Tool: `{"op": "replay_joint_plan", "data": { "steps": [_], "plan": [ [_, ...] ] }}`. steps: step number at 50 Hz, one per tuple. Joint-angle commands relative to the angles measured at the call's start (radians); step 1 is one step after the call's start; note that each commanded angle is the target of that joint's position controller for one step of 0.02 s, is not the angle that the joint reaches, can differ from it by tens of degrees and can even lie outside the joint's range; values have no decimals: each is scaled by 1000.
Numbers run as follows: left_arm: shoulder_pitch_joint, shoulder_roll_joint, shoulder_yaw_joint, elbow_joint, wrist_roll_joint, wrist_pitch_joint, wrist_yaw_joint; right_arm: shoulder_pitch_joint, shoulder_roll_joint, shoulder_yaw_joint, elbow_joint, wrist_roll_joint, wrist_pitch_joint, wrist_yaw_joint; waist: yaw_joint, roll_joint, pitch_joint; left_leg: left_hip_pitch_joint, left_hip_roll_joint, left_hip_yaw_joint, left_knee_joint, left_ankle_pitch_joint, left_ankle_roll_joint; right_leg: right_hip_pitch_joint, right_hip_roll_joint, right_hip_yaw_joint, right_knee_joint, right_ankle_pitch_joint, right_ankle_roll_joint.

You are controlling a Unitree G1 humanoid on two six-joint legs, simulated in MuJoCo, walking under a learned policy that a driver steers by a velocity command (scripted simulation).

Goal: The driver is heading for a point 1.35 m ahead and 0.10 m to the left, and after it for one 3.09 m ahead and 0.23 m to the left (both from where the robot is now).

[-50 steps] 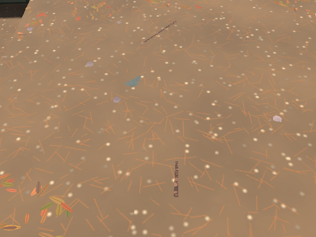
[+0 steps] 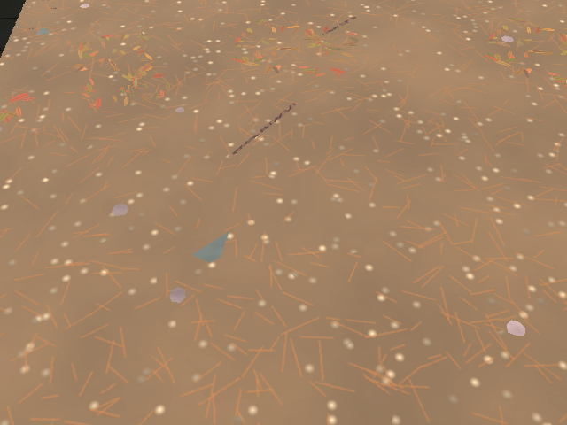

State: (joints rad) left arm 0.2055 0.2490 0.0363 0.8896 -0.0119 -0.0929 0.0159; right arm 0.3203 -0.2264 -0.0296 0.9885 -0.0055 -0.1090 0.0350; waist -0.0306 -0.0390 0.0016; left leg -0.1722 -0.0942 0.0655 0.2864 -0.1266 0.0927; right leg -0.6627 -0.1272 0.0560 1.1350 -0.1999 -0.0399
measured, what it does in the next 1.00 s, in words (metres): walks ahead: right foot, then left foot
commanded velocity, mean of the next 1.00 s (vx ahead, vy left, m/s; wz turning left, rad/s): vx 0.50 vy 0.00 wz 0.00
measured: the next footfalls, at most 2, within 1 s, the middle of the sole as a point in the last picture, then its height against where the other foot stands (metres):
right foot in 0.30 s outside the picture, level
left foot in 0.86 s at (257, 374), level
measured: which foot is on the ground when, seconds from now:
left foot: down 0.00-0.32, up 0.34-0.84, down 0.86-1.00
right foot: up 0.00-0.28, down 0.30-0.86, up 0.88-1.00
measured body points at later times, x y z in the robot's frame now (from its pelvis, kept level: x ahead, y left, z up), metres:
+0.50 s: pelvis +0.28 -0.08 +0.00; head +0.29 -0.10 +0.45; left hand +0.33 +0.18 -0.12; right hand +0.37 -0.35 -0.14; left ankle +0.29 +0.08 -0.66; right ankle +0.29 -0.16 -0.74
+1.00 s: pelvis +0.55 -0.01 -0.01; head +0.58 +0.00 +0.44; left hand +0.60 +0.25 -0.15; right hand +0.66 -0.27 -0.13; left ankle +0.61 +0.07 -0.74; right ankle +0.46 -0.16 -0.65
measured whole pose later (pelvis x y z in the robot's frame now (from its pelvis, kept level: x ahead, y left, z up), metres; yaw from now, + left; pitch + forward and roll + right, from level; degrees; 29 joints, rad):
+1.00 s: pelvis +0.55 -0.01 -0.01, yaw +1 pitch +2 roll +0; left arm 0.29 0.26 0.05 0.95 -0.02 -0.10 0.00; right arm 0.19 -0.24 -0.05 0.91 0.00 -0.10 0.03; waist 0.00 -0.03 0.02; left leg -0.33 -0.04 0.07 0.45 -0.15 0.07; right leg -0.43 -0.05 0.03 1.19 -0.35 -0.05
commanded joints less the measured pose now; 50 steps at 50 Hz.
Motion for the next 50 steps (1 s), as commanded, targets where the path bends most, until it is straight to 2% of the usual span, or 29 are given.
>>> {"op": "replay_joint_plan", "data": {
  "steps": [1,5,8,10,12,13,14,15,16,17,18,19,20,21,23,25,28,31,37,40,41,42,43,44,45,46,47,48,50],
  "plan": [
    [33,45,13,-43,12,3,7,-41,-132,-21,-55,2,-18,-20,47,74,55,-107,279,-206,-203,75,171,-19,-42,2,-144,163,27],
    [-130,28,6,-85,3,-8,-6,41,-160,-26,-38,18,-5,-34,-13,76,54,-20,264,-158,-185,88,126,17,5,-38,-433,308,35],
    [-218,33,2,-114,-8,-11,-23,96,-169,-29,-15,26,6,-35,-47,86,73,74,295,-165,-152,60,121,17,25,-47,-533,280,34],
    [-251,44,3,-135,-10,-17,-37,114,-170,-32,-4,26,17,-37,-48,91,82,146,329,-180,-112,63,112,10,33,-42,-581,215,14],
    [-225,66,10,-140,-10,-26,-47,103,-182,-38,-3,27,28,-39,-20,105,66,189,352,-193,-55,121,96,71,51,-52,-622,134,-14],
    [-166,86,21,-128,-9,-30,-48,83,-189,-39,-7,26,33,-40,20,116,34,190,342,-181,13,246,82,165,77,-75,-643,107,-32],
    [-30,124,43,-86,-8,-33,-44,66,-174,-33,-13,21,39,-39,87,106,-44,167,292,-139,173,407,58,343,110,-100,-663,102,-58],
    [177,200,70,-37,0,-34,-36,56,-134,-15,-37,6,38,-39,164,41,-195,9,230,-80,460,342,21,645,-2,24,-637,125,-119],
    [297,313,97,-13,14,-25,-35,163,-13,22,-54,3,14,-29,139,-217,-332,-419,54,-17,860,-87,-59,1041,-246,468,-706,22,-279],
    [310,224,74,-8,11,-25,-39,160,-67,12,-36,23,-14,-24,150,-215,-390,-558,50,-173,1017,-420,-47,1073,-285,694,-832,-69,-309],
    [211,164,53,-26,6,-27,-38,62,-158,-12,-64,49,-27,-20,129,-144,-231,-639,114,-180,1064,-357,-24,942,-251,543,-839,-67,-248],
    [111,127,40,-50,5,-24,-39,-4,-163,-15,-81,48,-28,-24,99,-69,-149,-612,172,-152,1029,-256,-19,792,-208,393,-858,10,-213],
    [46,95,29,-60,8,-23,-44,-36,-149,-19,-85,34,-21,-31,70,-18,-83,-570,204,-137,961,-187,-25,660,-163,296,-898,79,-194],
    [18,71,21,-60,14,-25,-48,-27,-134,-24,-83,24,-6,-35,37,-29,-51,-508,232,-140,902,-140,-29,573,-121,219,-934,121,-174],
    [39,73,23,-36,17,-30,-53,9,-87,-21,-73,20,19,-38,11,-41,-33,-448,235,-123,858,-97,-43,499,-92,146,-976,207,-181],
    [77,102,31,-12,18,-32,-45,-27,-88,-25,-90,15,29,-41,6,-23,-7,-496,238,-118,793,-32,-57,499,-87,98,-996,292,-192],
    [125,114,33,11,15,-23,-27,-146,-81,-27,-132,9,27,-40,31,-15,19,-567,238,-113,616,104,-74,538,-81,56,-1010,326,-182],
    [163,126,34,27,8,-17,-16,-256,-65,-22,-161,13,21,-31,63,-21,42,-531,212,-88,433,224,-73,550,-62,13,-1027,276,-159],
    [247,138,42,82,-4,4,-7,-408,-72,-15,-220,26,8,-2,100,-21,97,-555,184,-80,268,175,-44,718,-125,18,-976,258,-149],
    [220,157,52,84,-6,17,-1,-365,-102,-26,-221,26,-2,10,56,-41,59,-436,149,-51,229,69,-8,764,-142,13,-886,435,-126],
    [198,165,53,79,-5,22,-1,-290,-126,-40,-202,25,-4,9,11,-55,9,-310,113,-20,220,51,9,754,-124,-5,-799,602,-112],
    [183,147,46,73,0,28,-1,-129,-167,-65,-149,24,-3,3,-64,-42,-83,-94,83,1,211,65,36,702,-70,-43,-616,702,-87],
    [186,118,31,50,14,27,-2,63,-241,-88,-107,13,-2,-7,-127,48,-228,227,239,-176,237,86,98,491,-10,-86,-313,482,-51],
    [314,-24,-10,47,13,4,-16,148,-316,-104,-82,6,4,-6,-66,317,-368,584,475,-663,129,-98,265,76,183,-75,65,-169,18],
    [270,56,7,61,-9,-24,-21,133,-224,-77,-86,14,4,-5,-90,266,-379,581,480,-797,26,-180,253,-45,164,72,209,-358,2],
    [172,126,25,26,-33,-39,-23,42,-181,-64,-102,19,1,-8,-77,216,-224,449,450,-645,14,-144,201,-116,109,62,234,-293,-16],
    [106,132,27,8,-33,-43,-16,-47,-151,-54,-124,15,0,-9,-44,121,-145,293,414,-514,-7,-50,172,-83,51,32,189,-195,-20],
    [72,124,34,2,-16,-37,-9,-102,-122,-45,-129,6,-2,-5,-14,78,-80,154,377,-424,-40,36,156,-37,18,19,123,-136,-17],
    [115,83,37,9,-7,-9,-5,-119,-90,-35,-117,-5,-7,1,39,111,-57,31,331,-332,-99,82,143,69,-17,24,46,-80,-16]
  ]
}}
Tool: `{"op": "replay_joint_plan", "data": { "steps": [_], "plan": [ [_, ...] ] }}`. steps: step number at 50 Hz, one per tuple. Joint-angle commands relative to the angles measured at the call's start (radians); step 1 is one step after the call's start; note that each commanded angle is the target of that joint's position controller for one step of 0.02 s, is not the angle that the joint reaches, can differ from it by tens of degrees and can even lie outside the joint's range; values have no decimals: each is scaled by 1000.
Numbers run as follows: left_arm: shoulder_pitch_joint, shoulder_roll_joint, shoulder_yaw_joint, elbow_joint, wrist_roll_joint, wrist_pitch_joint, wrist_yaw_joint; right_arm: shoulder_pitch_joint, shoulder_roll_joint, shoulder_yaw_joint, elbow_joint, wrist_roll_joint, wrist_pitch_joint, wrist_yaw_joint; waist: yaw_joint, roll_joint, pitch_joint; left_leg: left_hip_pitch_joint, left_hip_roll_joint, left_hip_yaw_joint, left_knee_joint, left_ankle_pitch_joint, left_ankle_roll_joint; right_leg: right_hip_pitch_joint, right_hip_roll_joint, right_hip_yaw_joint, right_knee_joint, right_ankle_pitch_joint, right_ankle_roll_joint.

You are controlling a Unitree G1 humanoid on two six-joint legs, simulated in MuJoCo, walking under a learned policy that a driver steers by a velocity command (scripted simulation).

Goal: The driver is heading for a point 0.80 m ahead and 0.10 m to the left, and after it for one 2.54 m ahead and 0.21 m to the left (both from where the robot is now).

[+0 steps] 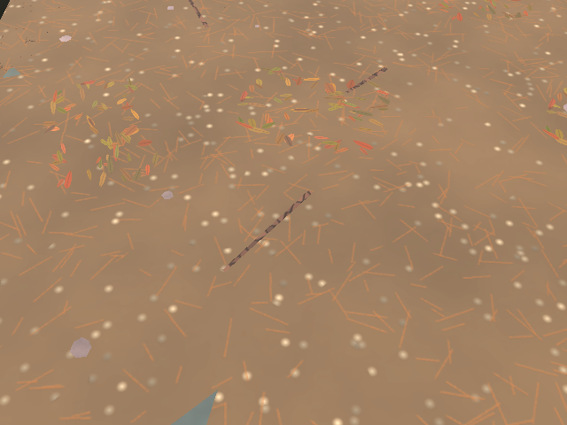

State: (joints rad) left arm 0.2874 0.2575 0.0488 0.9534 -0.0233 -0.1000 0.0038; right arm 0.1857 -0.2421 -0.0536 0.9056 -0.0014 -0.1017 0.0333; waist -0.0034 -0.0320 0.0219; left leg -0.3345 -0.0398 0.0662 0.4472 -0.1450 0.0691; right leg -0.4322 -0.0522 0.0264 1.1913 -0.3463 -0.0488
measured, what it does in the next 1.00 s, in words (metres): walks ahead, turning left: right foot, then left foot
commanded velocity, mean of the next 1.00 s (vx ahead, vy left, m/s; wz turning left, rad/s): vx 0.50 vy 0.00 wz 0.23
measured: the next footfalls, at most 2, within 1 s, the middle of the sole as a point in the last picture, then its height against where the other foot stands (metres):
right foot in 0.42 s outside the picture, level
left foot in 1.00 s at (240, 348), level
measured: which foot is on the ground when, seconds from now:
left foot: down 0.00-0.44, up 0.46-0.98, down 1.00-1.00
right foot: up 0.00-0.40, down 0.42-1.00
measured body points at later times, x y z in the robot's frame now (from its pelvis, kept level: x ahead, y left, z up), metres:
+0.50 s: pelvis +0.27 -0.06 -0.01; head +0.31 -0.07 +0.44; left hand +0.44 +0.19 -0.11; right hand +0.26 -0.33 -0.16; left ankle +0.11 +0.08 -0.66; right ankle +0.36 -0.15 -0.74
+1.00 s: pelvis +0.54 -0.01 -0.02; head +0.57 +0.01 +0.43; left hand +0.46 +0.26 -0.17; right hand +0.78 -0.19 -0.12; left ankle +0.63 +0.10 -0.74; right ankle +0.37 -0.16 -0.72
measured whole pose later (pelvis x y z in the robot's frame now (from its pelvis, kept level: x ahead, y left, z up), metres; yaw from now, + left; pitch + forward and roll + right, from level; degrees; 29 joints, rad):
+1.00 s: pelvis +0.54 -0.01 -0.02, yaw +16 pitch +2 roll -1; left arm 0.33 0.25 0.08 0.98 -0.01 -0.05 0.03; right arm 0.06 -0.23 -0.08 0.79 0.03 -0.04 0.05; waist 0.02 0.01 0.04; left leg -0.51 0.00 0.08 0.61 -0.14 0.14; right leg 0.06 -0.09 -0.30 0.54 -0.46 0.04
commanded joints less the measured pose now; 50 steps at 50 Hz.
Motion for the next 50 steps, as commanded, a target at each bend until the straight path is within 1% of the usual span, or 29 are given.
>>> {"op": "replay_joint_plan", "data": {
  "steps": [1,4,6,10,15,17,18,19,20,21,22,23,24,25,26,27,28,29,30,32,35,37,41,44,45,47,48,49,50],
  "plan": [
    [46,54,23,-51,6,9,9,31,-84,-14,-23,-6,-17,2,21,104,-65,164,269,-302,-282,121,175,-150,-97,46,-40,74,-2],
    [-38,55,28,-83,15,24,13,77,-129,-25,0,-4,-18,-15,16,80,-14,153,268,-244,-328,169,185,-233,-109,35,-168,181,26],
    [-111,53,29,-105,20,23,11,109,-134,-25,13,-1,-10,-27,-2,76,0,183,257,-212,-337,181,170,-280,-107,30,-279,288,39],
    [-243,31,20,-139,14,15,-2,166,-142,-24,35,9,-2,-37,-43,86,25,213,224,-142,-341,171,132,-246,-69,-7,-502,447,40],
    [-376,34,10,-187,2,5,-28,244,-153,-29,80,16,16,-39,-83,91,67,354,276,-144,-287,168,129,-267,-41,-21,-635,394,24],
    [-382,48,12,-201,0,-3,-40,241,-163,-35,88,20,25,-44,-68,104,64,405,305,-153,-242,226,116,-245,-31,-23,-667,324,-1],
    [-356,62,16,-198,0,-6,-43,230,-170,-39,88,21,29,-45,-48,113,49,417,311,-152,-211,290,107,-195,-18,-33,-681,291,-14],
    [-297,83,27,-184,1,-8,-43,206,-179,-41,83,21,33,-46,-10,126,13,414,303,-139,-147,434,94,-93,11,-56,-694,268,-31],
    [-169,115,47,-144,5,-9,-40,182,-171,-38,77,22,38,-46,58,120,-61,387,261,-103,-4,582,72,85,46,-86,-715,278,-55],
    [19,174,72,-93,14,-10,-31,179,-136,-24,63,14,38,-44,129,81,-188,230,205,-73,234,513,40,388,-19,-13,-684,306,-102],
    [162,275,98,-69,32,-6,-24,277,-31,9,48,8,23,-36,123,-132,-350,-190,50,-12,647,108,-36,813,-291,398,-714,191,-240],
    [177,213,77,-65,24,-2,-24,280,-33,12,64,20,0,-32,128,-211,-430,-336,-9,-165,831,-420,-33,857,-376,679,-864,103,-274],
    [102,156,57,-74,20,-5,-22,198,-132,-18,43,52,-12,-30,121,-144,-284,-420,49,-212,907,-380,-12,730,-347,550,-884,58,-219],
    [12,120,44,-94,20,-6,-21,132,-143,-21,23,59,-13,-34,90,-91,-180,-418,107,-180,882,-288,0,575,-313,400,-910,87,-180],
    [-58,85,34,-97,24,-10,-25,101,-129,-25,20,47,-5,-41,58,-42,-103,-376,144,-167,816,-211,-2,430,-272,295,-959,125,-156],
    [-99,56,26,-97,31,-18,-27,117,-115,-34,27,40,12,-47,21,-62,-66,-317,175,-174,760,-158,-1,339,-234,206,-998,160,-132],
    [-113,47,25,-89,37,-20,-29,145,-87,-33,36,39,29,-47,0,-77,-49,-263,184,-176,739,-128,-3,277,-213,151,-1028,184,-123],
    [-107,49,27,-79,39,-24,-28,162,-62,-32,44,39,42,-47,-10,-71,-38,-248,184,-173,732,-108,-6,247,-203,103,-1047,226,-127],
    [-96,62,31,-68,41,-27,-24,158,-54,-34,39,40,51,-48,-17,-61,-21,-266,183,-177,719,-75,-10,237,-201,60,-1060,272,-129],
    [-74,83,38,-53,46,-29,-12,111,-60,-41,18,35,60,-50,-15,-37,5,-338,178,-198,659,10,-19,254,-201,0,-1073,339,-132],
    [-49,94,40,-40,47,-24,5,40,-58,-45,-10,25,55,-40,-3,-27,21,-392,163,-198,512,152,-30,303,-195,-78,-1080,392,-119],
    [-41,104,41,-38,43,-21,14,-20,-49,-40,-31,22,52,-27,12,-21,36,-378,157,-156,405,222,-31,318,-186,-132,-1088,400,-105],
    [39,123,48,-12,30,-2,25,-157,-24,-24,-95,19,52,-2,64,5,85,-426,153,-87,272,218,-17,443,-223,-188,-1068,445,-100],
    [65,142,57,-3,18,20,26,-214,-25,-20,-146,23,53,18,70,-3,96,-442,135,-34,221,111,5,548,-255,-220,-998,566,-93],
    [50,153,60,-8,14,26,28,-210,-33,-23,-159,25,54,24,54,-16,85,-398,116,-7,206,64,20,557,-257,-238,-957,687,-83],
    [20,186,70,-22,7,37,33,-147,-72,-41,-167,26,58,30,-1,-62,15,-240,44,61,213,-38,57,563,-254,-264,-810,1035,-63],
    [1,200,72,-29,5,44,35,-46,-110,-61,-151,31,59,29,-61,-74,-45,-103,2,80,200,-65,83,541,-242,-274,-661,1144,-49],
    [-23,200,69,-39,0,46,35,115,-170,-94,-112,33,59,18,-149,-50,-130,144,-35,65,113,7,123,444,-199,-290,-440,1076,-14],
    [-12,160,55,-65,23,35,32,247,-271,-127,-83,29,68,-7,-179,101,-219,443,131,-214,81,10,188,167,-138,-288,-110,625,34]
  ]
}}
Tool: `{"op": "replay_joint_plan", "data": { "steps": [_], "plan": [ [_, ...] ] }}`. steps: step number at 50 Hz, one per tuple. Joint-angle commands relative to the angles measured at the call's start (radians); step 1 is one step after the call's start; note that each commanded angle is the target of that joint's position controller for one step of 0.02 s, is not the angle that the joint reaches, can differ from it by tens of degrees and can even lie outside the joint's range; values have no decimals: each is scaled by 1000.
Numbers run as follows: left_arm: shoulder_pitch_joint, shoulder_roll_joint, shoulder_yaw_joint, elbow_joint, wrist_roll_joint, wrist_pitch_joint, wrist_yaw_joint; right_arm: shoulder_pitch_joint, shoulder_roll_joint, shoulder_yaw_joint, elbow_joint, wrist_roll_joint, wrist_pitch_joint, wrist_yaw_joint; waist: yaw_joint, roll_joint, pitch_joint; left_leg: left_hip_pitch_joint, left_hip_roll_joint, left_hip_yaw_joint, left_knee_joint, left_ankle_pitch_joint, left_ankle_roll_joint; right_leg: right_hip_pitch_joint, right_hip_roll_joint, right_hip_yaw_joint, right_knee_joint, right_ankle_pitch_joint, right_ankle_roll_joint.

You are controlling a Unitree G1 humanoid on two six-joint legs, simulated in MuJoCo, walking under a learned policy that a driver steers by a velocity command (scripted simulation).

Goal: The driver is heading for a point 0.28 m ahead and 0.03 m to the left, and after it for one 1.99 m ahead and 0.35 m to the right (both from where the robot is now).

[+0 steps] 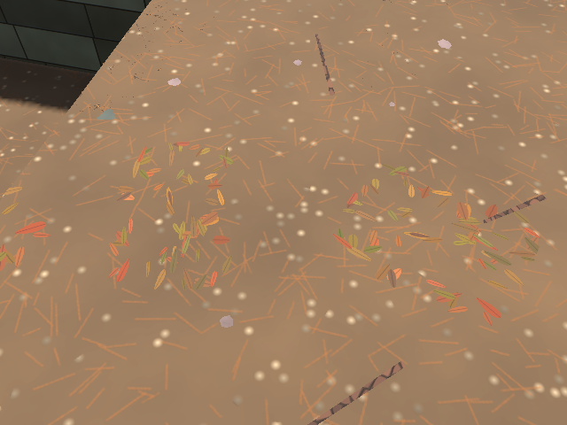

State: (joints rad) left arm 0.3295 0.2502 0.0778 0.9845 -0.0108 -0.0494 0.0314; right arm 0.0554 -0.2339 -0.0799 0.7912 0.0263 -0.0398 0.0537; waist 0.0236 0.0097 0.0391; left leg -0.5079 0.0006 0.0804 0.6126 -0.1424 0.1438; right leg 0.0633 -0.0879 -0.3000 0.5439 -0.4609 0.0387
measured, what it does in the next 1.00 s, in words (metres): walks ahead, turning right: right foot, then left foot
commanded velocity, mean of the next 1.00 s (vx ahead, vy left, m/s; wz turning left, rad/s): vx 0.45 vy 0.00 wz -0.26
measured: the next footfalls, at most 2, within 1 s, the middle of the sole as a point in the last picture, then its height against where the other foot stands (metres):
right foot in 0.54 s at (349, 410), level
left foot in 0.98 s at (290, 297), level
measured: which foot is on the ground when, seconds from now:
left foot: down 0.00-0.56, up 0.58-0.96, down 0.98-1.00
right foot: down 0.00-0.00, up 0.02-0.52, down 0.54-0.98, up 1.00-1.00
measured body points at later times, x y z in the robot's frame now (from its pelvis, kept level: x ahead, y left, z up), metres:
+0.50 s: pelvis +0.29 +0.00 +0.01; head +0.32 +0.00 +0.46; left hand +0.48 +0.23 -0.10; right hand +0.31 -0.29 -0.12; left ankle +0.11 +0.08 -0.71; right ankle +0.46 -0.12 -0.70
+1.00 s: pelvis +0.58 -0.03 +0.01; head +0.61 -0.04 +0.46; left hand +0.74 +0.23 -0.11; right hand +0.70 -0.33 -0.07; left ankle +0.74 +0.04 -0.72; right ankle +0.45 -0.11 -0.71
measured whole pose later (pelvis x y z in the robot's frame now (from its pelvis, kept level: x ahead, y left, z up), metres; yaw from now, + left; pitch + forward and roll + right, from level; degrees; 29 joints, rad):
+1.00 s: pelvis +0.58 -0.03 +0.01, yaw -21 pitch +3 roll +0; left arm 0.31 0.30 0.09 0.74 -0.01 0.00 0.03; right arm 0.04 -0.27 -0.05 0.70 -0.02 -0.11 0.00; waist 0.06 0.00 0.01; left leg -0.49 -0.02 -0.06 0.46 0.01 -0.01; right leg -0.21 0.13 0.21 0.66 -0.46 -0.05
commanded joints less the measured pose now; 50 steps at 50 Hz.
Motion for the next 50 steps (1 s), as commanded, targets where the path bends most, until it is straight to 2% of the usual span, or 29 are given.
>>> {"op": "replay_joint_plan", "data": {
  "steps": [1,2,3,4,5,6,8,11,16,21,22,24,25,26,27,28,29,30,31,32,33,35,38,41,44,46,48,49,50],
  "plan": [
    [12,27,-16,-153,20,-55,-15,319,-347,-102,0,1,-6,-28,-80,262,-340,899,328,-841,-246,-108,326,-743,137,206,885,-101,2],
    [-106,113,-1,-177,-23,-103,-33,362,-261,-74,-2,-14,-13,-25,-151,135,-378,916,334,-881,-339,-128,296,-855,102,398,928,-90,-31],
    [-172,129,2,-199,-49,-120,-39,327,-200,-59,0,-18,-24,-26,-141,96,-253,820,300,-712,-326,-63,244,-906,52,391,881,-12,-61],
    [-147,121,2,-171,-37,-119,-34,245,-148,-42,-9,-14,-31,-25,-79,-14,-171,652,261,-553,-323,54,193,-846,-10,380,771,72,-69],
    [-136,134,13,-148,-14,-105,-27,175,-97,-25,-25,-16,-35,-27,-46,-18,-132,522,226,-442,-333,154,158,-765,-49,367,685,113,-63],
    [-106,133,17,-133,-10,-86,-29,145,-79,-16,-36,-26,-37,-31,-20,-2,-114,436,208,-387,-358,208,147,-697,-72,367,653,141,-58],
    [-85,103,15,-122,-4,-55,-30,161,-108,-19,-20,-28,-46,-35,-3,10,-93,353,198,-320,-401,296,143,-656,-82,349,598,180,-41],
    [-160,89,8,-147,2,-34,-24,209,-147,-26,10,-31,-58,-49,-23,19,-42,348,187,-222,-445,364,119,-744,-87,342,469,328,-21],
    [-282,68,-5,-178,-9,-42,-43,231,-147,-17,36,-36,-65,-60,-78,40,-2,389,149,-81,-486,274,35,-727,-32,315,164,626,-50],
    [-375,60,-17,-229,-15,-47,-74,281,-153,-18,80,-31,-49,-66,-111,37,42,594,219,-31,-441,366,18,-804,15,298,34,572,-88],
    [-381,62,-18,-240,-14,-49,-84,280,-156,-19,83,-30,-41,-69,-105,41,39,634,234,-23,-408,440,12,-810,26,285,26,523,-100],
    [-342,86,-8,-250,-12,-47,-97,249,-181,-24,72,-27,-26,-80,-65,76,-8,675,243,6,-296,758,-9,-728,74,230,28,410,-133],
    [-288,109,3,-246,-9,-42,-99,238,-198,-27,65,-26,-18,-87,-32,101,-53,686,242,18,-205,934,-20,-650,109,200,42,351,-152],
    [-173,148,23,-225,-9,-38,-97,221,-210,-28,59,-27,-9,-92,32,107,-116,658,229,35,-49,1024,-37,-502,145,186,31,331,-176],
    [-15,203,50,-195,-7,-34,-86,198,-214,-25,46,-24,-8,-97,119,68,-194,517,192,58,187,909,-72,-246,134,248,-28,401,-219],
    [108,303,78,-187,2,-27,-68,275,-131,2,11,-42,-28,-88,106,-137,-334,135,70,62,581,385,-134,151,-112,654,-21,396,-368],
    [94,277,62,-193,-9,-31,-70,300,-71,30,1,-44,-67,-63,63,-239,-443,-164,-104,-119,818,-418,-159,364,-262,1126,-185,298,-502],
    [80,213,45,-196,-5,-29,-66,207,-153,10,-21,-4,-101,-44,103,-160,-371,-275,-26,-223,851,-374,-125,333,-221,1023,-221,211,-435],
    [22,171,35,-212,-6,-29,-62,139,-164,12,-44,14,-117,-39,88,-87,-243,-299,24,-204,782,-291,-107,189,-185,879,-235,226,-390],
    [-47,149,26,-229,-6,-30,-63,115,-157,9,-47,-3,-120,-44,40,7,-144,-256,61,-185,676,-241,-110,8,-145,781,-258,314,-363],
    [-93,122,16,-246,0,-31,-61,117,-169,-2,-45,-25,-110,-52,2,17,-100,-184,90,-177,594,-210,-121,-117,-114,713,-283,402,-348],
    [-125,134,16,-270,5,-29,-53,156,-150,-4,-52,-37,-84,-59,-43,-24,-76,-105,105,-166,506,-193,-152,-252,-81,665,-322,478,-355],
    [-107,185,30,-279,3,-29,-35,100,-121,5,-82,-44,-64,-71,-39,-52,-44,-76,85,-124,308,-70,-202,-366,-34,561,-327,635,-335],
    [-61,200,40,-274,-8,-5,-19,9,-93,16,-111,-46,-67,-71,4,-83,-73,33,5,-95,65,152,-215,-399,44,475,-242,767,-258],
    [-17,186,39,-268,-16,23,-9,-42,-108,11,-138,-29,-63,-62,29,-117,-108,67,-41,-119,-58,207,-213,-333,34,549,-167,665,-218],
    [-28,172,37,-281,-12,35,-1,-26,-142,-2,-142,-30,-66,-56,9,-130,-119,84,-44,-156,-116,164,-195,-272,14,633,-94,601,-200],
    [-86,155,33,-313,-10,40,6,56,-164,-14,-126,-40,-79,-53,-48,-138,-136,182,-19,-155,-209,226,-157,-260,39,668,27,557,-159],
    [-88,110,19,-336,0,35,4,124,-204,-23,-122,-58,-84,-59,-69,-82,-217,356,93,-223,-200,412,-105,-321,96,626,191,455,-116],
    [5,46,0,-344,26,31,2,181,-245,-25,-132,-74,-76,-70,-41,132,-322,618,323,-428,-121,870,-6,-515,208,502,461,-107,-59]
  ]
}}
Velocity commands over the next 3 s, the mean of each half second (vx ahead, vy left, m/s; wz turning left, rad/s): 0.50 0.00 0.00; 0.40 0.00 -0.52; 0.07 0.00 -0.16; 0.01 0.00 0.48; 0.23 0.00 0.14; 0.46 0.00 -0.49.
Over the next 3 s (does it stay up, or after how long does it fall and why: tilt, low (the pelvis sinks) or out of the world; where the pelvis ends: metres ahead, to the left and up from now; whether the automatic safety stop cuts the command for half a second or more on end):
stays up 0.94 -0.07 0.00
